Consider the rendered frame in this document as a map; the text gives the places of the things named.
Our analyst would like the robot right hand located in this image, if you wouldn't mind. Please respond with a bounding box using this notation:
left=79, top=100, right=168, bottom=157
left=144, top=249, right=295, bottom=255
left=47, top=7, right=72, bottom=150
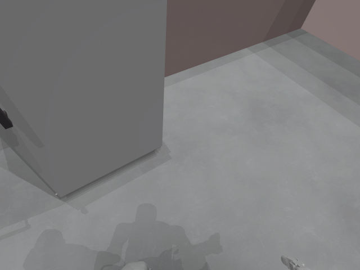
left=281, top=255, right=310, bottom=270

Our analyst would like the handle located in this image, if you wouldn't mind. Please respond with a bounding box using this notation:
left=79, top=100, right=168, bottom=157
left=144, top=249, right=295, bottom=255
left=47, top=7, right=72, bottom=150
left=0, top=108, right=13, bottom=129

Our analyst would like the fridge door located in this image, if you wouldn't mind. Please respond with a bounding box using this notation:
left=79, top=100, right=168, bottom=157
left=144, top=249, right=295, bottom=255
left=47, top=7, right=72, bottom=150
left=0, top=0, right=167, bottom=197

